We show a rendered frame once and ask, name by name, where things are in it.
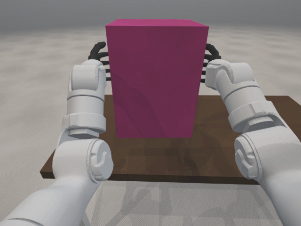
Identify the table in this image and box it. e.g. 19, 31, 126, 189
40, 95, 301, 226

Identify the robot right forearm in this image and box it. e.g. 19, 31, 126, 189
205, 59, 301, 145

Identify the robot right hand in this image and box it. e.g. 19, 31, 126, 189
200, 44, 221, 83

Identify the robot left forearm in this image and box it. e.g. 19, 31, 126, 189
52, 59, 107, 169

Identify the carton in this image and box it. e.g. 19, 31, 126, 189
105, 19, 209, 138

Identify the robot left hand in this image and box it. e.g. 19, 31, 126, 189
88, 41, 111, 81

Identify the left robot upper arm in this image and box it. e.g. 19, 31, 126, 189
0, 138, 113, 226

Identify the right robot upper arm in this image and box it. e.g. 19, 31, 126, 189
234, 126, 301, 226

